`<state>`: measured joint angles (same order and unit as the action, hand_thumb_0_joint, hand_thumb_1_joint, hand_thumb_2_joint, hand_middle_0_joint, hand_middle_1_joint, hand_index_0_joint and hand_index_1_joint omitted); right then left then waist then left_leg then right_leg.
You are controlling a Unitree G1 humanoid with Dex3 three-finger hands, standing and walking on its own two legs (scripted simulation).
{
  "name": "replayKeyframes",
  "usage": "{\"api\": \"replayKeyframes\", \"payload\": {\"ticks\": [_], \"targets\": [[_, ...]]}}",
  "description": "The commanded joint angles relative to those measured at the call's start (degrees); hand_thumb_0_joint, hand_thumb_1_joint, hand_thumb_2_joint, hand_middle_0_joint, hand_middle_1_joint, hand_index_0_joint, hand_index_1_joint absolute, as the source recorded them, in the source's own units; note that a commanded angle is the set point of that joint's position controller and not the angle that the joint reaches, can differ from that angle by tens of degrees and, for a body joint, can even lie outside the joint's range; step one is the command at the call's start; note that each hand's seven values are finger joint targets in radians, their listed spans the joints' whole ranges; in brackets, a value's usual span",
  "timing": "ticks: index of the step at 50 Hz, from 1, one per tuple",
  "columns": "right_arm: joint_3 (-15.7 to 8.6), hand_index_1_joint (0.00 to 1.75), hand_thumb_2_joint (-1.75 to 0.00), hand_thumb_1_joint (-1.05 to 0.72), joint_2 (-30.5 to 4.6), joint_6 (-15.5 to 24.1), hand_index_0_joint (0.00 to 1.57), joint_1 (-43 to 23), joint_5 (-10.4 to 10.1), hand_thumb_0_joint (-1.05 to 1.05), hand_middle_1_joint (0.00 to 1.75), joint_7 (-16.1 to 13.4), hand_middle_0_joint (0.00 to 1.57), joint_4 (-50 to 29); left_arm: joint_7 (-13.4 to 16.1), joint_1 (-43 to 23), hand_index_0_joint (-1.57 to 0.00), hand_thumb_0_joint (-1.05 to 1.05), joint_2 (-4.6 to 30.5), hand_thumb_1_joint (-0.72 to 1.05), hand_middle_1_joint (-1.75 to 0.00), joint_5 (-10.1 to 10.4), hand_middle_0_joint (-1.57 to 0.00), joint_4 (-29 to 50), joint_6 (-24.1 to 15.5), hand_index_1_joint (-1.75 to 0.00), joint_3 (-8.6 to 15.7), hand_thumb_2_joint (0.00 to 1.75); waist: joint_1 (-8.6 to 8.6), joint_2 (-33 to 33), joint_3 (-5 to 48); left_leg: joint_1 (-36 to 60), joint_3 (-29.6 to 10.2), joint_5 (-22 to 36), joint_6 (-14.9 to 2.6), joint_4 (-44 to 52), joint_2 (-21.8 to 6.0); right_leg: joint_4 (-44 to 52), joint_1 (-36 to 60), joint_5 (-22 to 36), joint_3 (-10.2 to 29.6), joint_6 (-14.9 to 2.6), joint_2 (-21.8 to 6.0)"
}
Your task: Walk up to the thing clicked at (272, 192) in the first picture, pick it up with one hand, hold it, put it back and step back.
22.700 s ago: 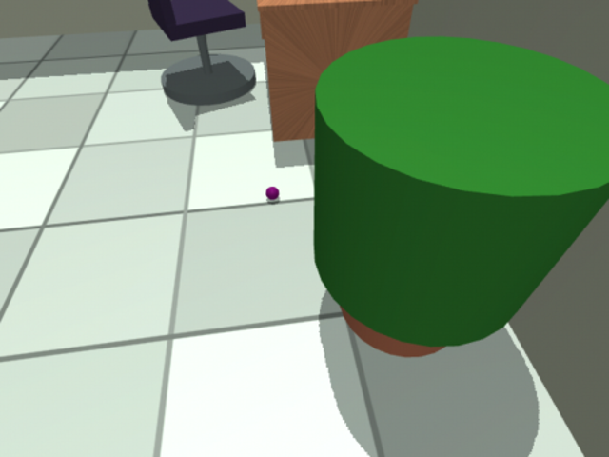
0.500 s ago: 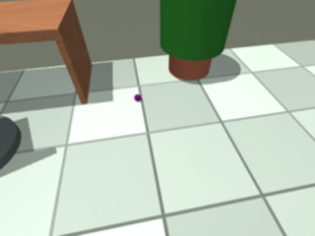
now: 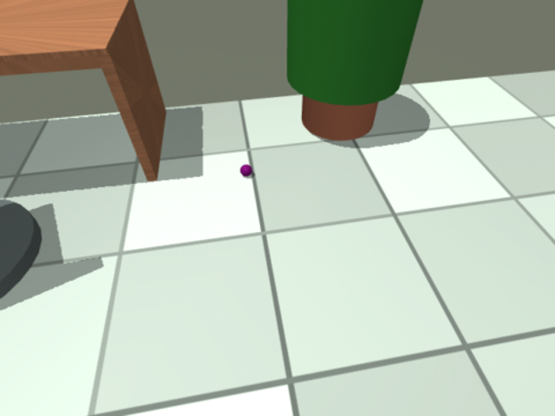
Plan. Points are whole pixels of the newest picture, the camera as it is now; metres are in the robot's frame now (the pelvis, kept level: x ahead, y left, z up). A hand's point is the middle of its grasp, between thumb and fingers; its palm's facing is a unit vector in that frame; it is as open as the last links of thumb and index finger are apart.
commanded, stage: stand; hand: left
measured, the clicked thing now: (246, 170) +1.47 +0.21 -0.75
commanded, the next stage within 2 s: walk up in 0.50 s
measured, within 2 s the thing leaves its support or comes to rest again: neither
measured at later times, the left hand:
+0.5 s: hand out of the picture +0.08 +0.25 -0.16, palm faces -0.05 -0.94 -0.35, open 7.4 cm
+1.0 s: hand out of the picture +0.17 +0.22 -0.13, palm faces -0.03 -0.91 -0.42, open 7.4 cm
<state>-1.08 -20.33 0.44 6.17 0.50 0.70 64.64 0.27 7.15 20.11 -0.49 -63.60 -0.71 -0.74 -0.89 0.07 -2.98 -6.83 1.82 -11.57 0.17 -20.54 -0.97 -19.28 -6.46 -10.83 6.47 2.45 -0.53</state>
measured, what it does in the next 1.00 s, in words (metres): walks ahead: right foot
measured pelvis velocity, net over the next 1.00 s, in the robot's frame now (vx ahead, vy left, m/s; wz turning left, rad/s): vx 0.14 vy -0.06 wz -0.03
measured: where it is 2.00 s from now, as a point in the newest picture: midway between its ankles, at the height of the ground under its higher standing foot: (296, 319)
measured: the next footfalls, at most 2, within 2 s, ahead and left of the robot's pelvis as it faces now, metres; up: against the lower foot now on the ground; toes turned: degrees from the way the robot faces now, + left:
right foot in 0.76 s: +0.14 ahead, -0.17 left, +0.00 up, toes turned -7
left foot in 1.20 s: +0.40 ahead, +0.09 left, +0.00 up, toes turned +4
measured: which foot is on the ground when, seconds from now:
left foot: down 0.00-0.76, up 0.78-1.00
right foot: down 0.00-0.54, up 0.56-0.74, down 0.76-1.00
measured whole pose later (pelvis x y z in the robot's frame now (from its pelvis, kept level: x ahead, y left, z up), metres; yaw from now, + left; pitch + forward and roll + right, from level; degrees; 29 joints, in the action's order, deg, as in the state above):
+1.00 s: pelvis +0.14 -0.06 -0.01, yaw -2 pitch -3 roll -2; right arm -4.9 -25.3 0.8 15.2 1.1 4.9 55.9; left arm -2.3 18.4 22.2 -1.2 -55.6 -4.8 3.4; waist 0.9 5.5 -2.6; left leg -28.5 -5.0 -14.5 0.3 -54.1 -2.0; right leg -20.8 -4.0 -14.3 -5.9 -1.8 1.3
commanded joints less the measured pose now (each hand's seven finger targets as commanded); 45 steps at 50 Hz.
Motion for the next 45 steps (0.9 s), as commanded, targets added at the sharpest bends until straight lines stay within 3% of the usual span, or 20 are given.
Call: {"api": "replayKeyframes", "payload": {"ticks": [1, 10, 16, 22, 24, 25, 26, 27, 28, 29, 31, 34, 36, 37, 38, 39, 40, 42, 44, 45], "targets": [[-2.41, 0.3, -0.9, -0.9, -12.19, 1.0, 0.2, -1.96, -0.24, 0.0, 0.3, -0.58, 0.2, -3.25, 0.55, -1.24, -0.2, 0.0, 12.15, 0.9, -0.3, 0.03, -0.2, 3.18, -0.95, -0.3, 2.62, 0.9, 0.25, -0.23, 2.91, 2.72, -5.39, 4.45, -1.45, 3.82, -6.36, 2.97, -3.38, 7.29, 2.5, -3.41, -5.23], [-2.49, 0.3, -0.9, -0.9, -12.2, 1.07, 0.2, -1.89, -0.2, 0.0, 0.3, -0.57, 0.2, -3.36, 0.66, -1.99, -0.2, 0.0, 12.3, 0.9, -0.3, 0.0, -0.2, 3.63, -1.14, -0.3, 2.83, 0.9, 0.17, -0.34, 4.57, 2.84, -5.19, 8.13, -1.66, 3.16, -6.51, 2.43, -0.97, 11.41, 2.4, -3.44, -5.61], [-2.39, 0.3, -0.9, -0.9, -12.07, 1.11, 0.2, -1.91, -0.19, 0.0, 0.3, -0.66, 0.2, -3.65, 0.62, -1.78, -0.2, 0.0, 12.21, 0.9, -0.3, -0.01, -0.2, 3.56, -0.94, -0.3, 2.84, 0.9, 0.25, -0.22, 3.97, 2.81, -5.2, 7.39, -1.54, 3.99, -6.66, 2.04, -1.91, 9.64, 1.91, -3.33, -5.25], [-2.46, 0.3, -0.9, -0.9, -12.32, 1.29, 0.2, -2.18, -0.31, 0.0, 0.3, -0.85, 0.2, -3.73, 0.59, -1.15, -0.2, 0.0, 11.84, 0.9, -0.3, -0.02, -0.2, 3.46, -0.94, -0.3, 2.77, 0.9, 0.61, 0.47, 5.66, 5.33, -4.86, 12.88, -1.51, 2.88, -6.81, 1.48, -1.4, 13.7, 2.0, -3.25, -5.41], [-2.4, 0.3, -0.9, -0.9, -12.12, 1.14, 0.2, -1.8, -0.35, 0.0, 0.3, -0.82, 0.2, -3.67, 0.69, -1.62, -0.2, 0.0, 12.41, 0.9, -0.3, 0.06, -0.2, 3.35, -0.96, -0.3, 2.85, 0.9, 0.26, -0.18, 4.36, 3.57, -4.94, 9.73, -1.45, 3.29, -6.47, 2.08, -1.17, 11.65, 2.02, -3.23, -5.44], [-5.98, 0.3, -0.9, -0.9, -17.77, 2.02, 0.2, 2.07, 0.85, 0.0, 0.3, 0.57, 0.2, -7.26, -1.03, 0.12, -0.2, 0.0, 17.01, 0.9, -0.3, -0.88, -0.2, 7.06, -1.51, -0.3, 5.68, 0.9, -0.67, 1.3, 9.39, 7.2, -6.36, -22.67, -5.53, 1.17, -6.18, -3.91, -4.68, -16.67, 0.55, -5.17, -1.14], [-7.1, 0.3, -0.9, -0.9, -19.23, 2.1, 0.2, 4.56, 1.3, 0.0, 0.3, 1.06, 0.2, -5.85, -1.73, -2.36, -0.2, 0.0, 16.21, 0.9, -0.3, -1.43, -0.2, 7.16, -1.37, -0.3, 5.65, 0.9, -2.5, 4.82, 4.48, 9.25, -11.68, -35.47, -7.89, 5.78, -9.57, -10.01, -16.75, -23.37, -2.13, -4.75, 0.41], [-8.14, 0.3, -0.9, -0.9, -20.56, 2.12, 0.2, 6.12, 1.24, 0.0, 0.3, 1.17, 0.2, -6.36, -2.34, -5.23, -0.2, 0.0, 15.16, 0.9, -0.3, -1.6, -0.2, 8.85, -1.3, -0.3, 5.78, 0.9, -4.21, 10.1, -0.44, 8.55, -19.83, -38.4, -11.35, 12.56, -17.16, -21.7, -24.6, -17.22, -5.44, -3.58, 1.55], [-8.55, 0.3, -0.9, -0.9, -21.01, 2.45, 0.2, 6.3, 1.3, 0.0, 0.3, 1.37, 0.2, -7.75, -2.49, -6.78, -0.2, 0.0, 15.3, 0.9, -0.3, -1.93, -0.2, 10.33, -1.52, -0.3, 5.89, 0.9, -4.48, 9.23, -4.83, 6.07, -25.24, -34.76, -14.91, 15.03, -23.4, -27.79, -30.28, -17.5, -3.83, -3.11, -1.44], [-8.39, 0.3, -0.9, -0.9, -19.8, 2.89, 0.2, 7.04, 1.47, 0.0, 0.3, 1.37, 0.2, -8.05, -2.83, -6.96, -0.2, 0.0, 15.53, 0.9, -0.3, -1.71, -0.2, 10.66, -2.0, -0.3, 6.0, 0.9, -3.65, 4.55, -5.82, 4.82, -24.62, -31.08, -15.17, 15.13, -23.14, -28.2, -30.78, -16.76, -2.35, -3.1, -3.1], [-7.94, 0.3, -0.9, -0.9, -18.31, 3.26, 0.2, 4.91, 1.54, 0.0, 0.3, 1.56, 0.2, -9.98, -4.0, -2.87, -0.2, 0.0, 15.0, 0.9, -0.3, -0.98, -0.2, 10.27, -2.34, -0.3, 5.91, 0.9, -1.78, 6.37, -3.37, 5.66, -16.67, -25.69, -13.23, 13.95, -18.81, -24.88, -27.97, -15.11, -3.86, -3.12, -3.88], [-8.11, 0.3, -0.9, -0.9, -18.29, 3.0, 0.2, 0.53, 1.7, 0.0, 0.3, 2.4, 0.2, -12.83, -4.99, 2.08, -0.2, 0.0, 14.48, 0.9, -0.3, -0.95, -0.2, 9.99, -2.75, -0.3, 6.86, 0.9, 1.17, 12.05, -1.55, -2.2, -8.18, -21.29, -10.72, 10.1, -14.5, -15.79, -13.14, -10.81, -7.91, -3.13, -3.26], [-7.81, 0.3, -0.9, -0.9, -16.69, 2.44, 0.2, -1.53, 1.72, 0.0, 0.3, 2.57, 0.2, -14.27, -4.55, 8.8, -0.2, 0.0, 14.39, 0.9, -0.3, -1.1, -0.2, 7.63, -3.09, -0.3, 7.65, 0.9, 4.92, 8.07, 0.5, -10.84, -1.62, -22.51, -8.77, 0.26, -10.28, -8.93, 1.55, -2.34, -12.15, -3.11, -0.69], [-7.08, 0.3, -0.9, -0.9, -14.87, 2.08, 0.2, -1.43, 1.82, 0.0, 0.3, 2.49, 0.2, -14.74, -3.74, 15.76, -0.2, 0.0, 16.37, 0.9, -0.3, -1.18, -0.2, 5.3, -3.42, -0.3, 8.74, 0.9, 7.98, 1.1, 3.62, -18.47, 0.52, -25.2, -7.04, -10.76, -7.42, -9.09, 12.59, -3.27, -11.48, -3.24, 0.64], [-5.46, 0.3, -0.9, -0.9, -10.56, 1.85, 0.2, -0.36, 2.07, 0.0, 0.3, 2.46, 0.2, -15.7, -2.77, 22.51, -0.2, 0.0, 20.27, 0.9, -0.3, -1.66, -0.2, 4.09, -3.81, -0.3, 10.22, 0.9, 11.2, -14.26, 4.46, -30.16, 5.49, -29.14, -5.21, -29.84, -1.22, -2.92, 20.1, -17.69, -2.42, -4.54, -4.15], [-4.56, 0.3, -0.9, -0.9, -8.76, 1.5, 0.2, -1.47, 1.01, 0.0, 0.3, 2.52, 0.2, -17.77, -2.0, 23.74, -0.2, 0.0, 25.13, 0.9, -0.3, -2.27, -0.2, 6.54, -4.34, -0.3, 11.06, 0.9, 12.23, -19.46, 2.42, -37.74, -5.04, -26.08, -2.61, -45.33, 5.88, 13.22, 12.2, -43.04, 29.51, -8.59, -20.06], [-5.81, 0.3, -0.9, -0.9, -13.94, 1.27, 0.2, -1.6, 0.63, 0.0, 0.3, 2.22, 0.2, -17.41, -1.9, 14.74, -0.2, 0.0, 26.13, 0.9, -0.3, -1.76, -0.2, 9.85, -4.45, -0.3, 9.97, 0.9, 7.61, -8.9, -3.05, -34.57, -12.98, -19.04, -2.27, -46.97, 1.29, 18.32, 1.33, -48.56, 37.83, -13.2, -25.52], [-6.59, 0.3, -0.9, -0.9, -16.84, 1.7, 0.2, 5.21, -0.2, 0.0, 0.3, 2.46, 0.2, -13.37, -1.81, 4.77, -0.2, 0.0, 21.77, 0.9, -0.3, -0.7, -0.2, 12.53, -4.96, -0.3, 9.13, 0.9, 1.42, -5.23, -6.09, -32.4, -12.67, -9.33, -1.83, -44.69, -2.69, 14.75, -0.79, -34.78, 20.98, -11.1, -18.49], [-6.31, 0.3, -0.9, -0.9, -16.08, 1.71, 0.2, 10.15, -0.18, 0.0, 0.3, 2.82, 0.2, -10.76, -1.64, 4.11, -0.2, 0.0, 18.6, 0.9, -0.3, -0.15, -0.2, 13.18, -5.3, -0.3, 8.3, 0.9, 0.19, -6.28, -4.29, -25.27, -10.74, -4.66, -1.0, -39.74, -2.93, 13.1, -4.21, -22.31, 8.67, -9.4, -13.88], [-6.41, 0.3, -0.9, -0.9, -15.58, 1.49, 0.2, 10.73, -0.09, 0.0, 0.3, 3.28, 0.2, -10.84, -1.72, 5.11, -0.2, 0.0, 17.91, 0.9, -0.3, -0.31, -0.2, 13.25, -5.58, -0.3, 8.13, 0.9, 0.37, -6.4, -4.07, -23.84, -9.99, -3.26, -0.19, -38.36, -2.77, 13.44, -4.82, -18.99, 5.75, -10.47, -13.47]]}}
